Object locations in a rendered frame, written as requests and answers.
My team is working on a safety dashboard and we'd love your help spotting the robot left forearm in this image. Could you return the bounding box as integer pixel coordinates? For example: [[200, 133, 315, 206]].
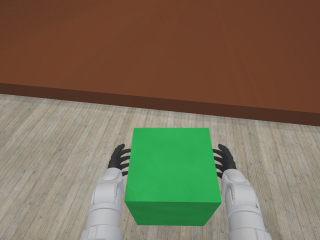
[[80, 167, 124, 240]]

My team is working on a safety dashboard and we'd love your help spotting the left robot hand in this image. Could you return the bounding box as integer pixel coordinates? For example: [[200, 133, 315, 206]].
[[108, 143, 131, 176]]

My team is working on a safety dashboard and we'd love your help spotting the right robot hand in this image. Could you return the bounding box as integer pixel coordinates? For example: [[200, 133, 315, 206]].
[[212, 144, 237, 179]]

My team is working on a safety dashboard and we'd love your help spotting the carton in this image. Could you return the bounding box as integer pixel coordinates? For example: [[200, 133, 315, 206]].
[[124, 127, 222, 226]]

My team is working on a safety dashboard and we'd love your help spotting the robot right forearm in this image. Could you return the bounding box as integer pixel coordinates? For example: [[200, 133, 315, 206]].
[[221, 169, 272, 240]]

